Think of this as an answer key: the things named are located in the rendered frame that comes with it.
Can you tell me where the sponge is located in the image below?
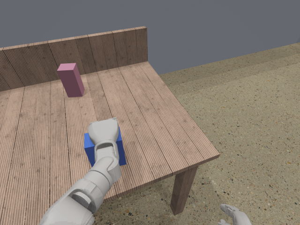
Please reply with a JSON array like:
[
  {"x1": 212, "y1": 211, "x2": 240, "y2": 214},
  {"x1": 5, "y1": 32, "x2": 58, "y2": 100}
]
[{"x1": 84, "y1": 127, "x2": 127, "y2": 167}]

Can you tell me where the robot left forearm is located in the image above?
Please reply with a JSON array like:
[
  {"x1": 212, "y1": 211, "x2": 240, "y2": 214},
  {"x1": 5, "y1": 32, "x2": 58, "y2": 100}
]
[{"x1": 39, "y1": 140, "x2": 121, "y2": 225}]

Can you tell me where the table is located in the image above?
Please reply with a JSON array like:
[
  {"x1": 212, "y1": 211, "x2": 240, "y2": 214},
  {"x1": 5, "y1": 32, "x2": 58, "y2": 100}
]
[{"x1": 0, "y1": 26, "x2": 220, "y2": 225}]

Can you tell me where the left robot hand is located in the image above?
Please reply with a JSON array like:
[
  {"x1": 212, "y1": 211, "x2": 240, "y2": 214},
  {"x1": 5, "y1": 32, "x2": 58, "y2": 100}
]
[{"x1": 88, "y1": 117, "x2": 119, "y2": 145}]

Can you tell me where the left robot upper arm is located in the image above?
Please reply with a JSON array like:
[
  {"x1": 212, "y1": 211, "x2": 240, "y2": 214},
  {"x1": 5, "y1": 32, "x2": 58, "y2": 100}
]
[{"x1": 42, "y1": 196, "x2": 95, "y2": 225}]

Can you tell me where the right robot hand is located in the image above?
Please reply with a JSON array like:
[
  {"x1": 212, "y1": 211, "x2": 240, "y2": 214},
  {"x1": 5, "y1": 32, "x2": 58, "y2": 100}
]
[{"x1": 218, "y1": 204, "x2": 252, "y2": 225}]

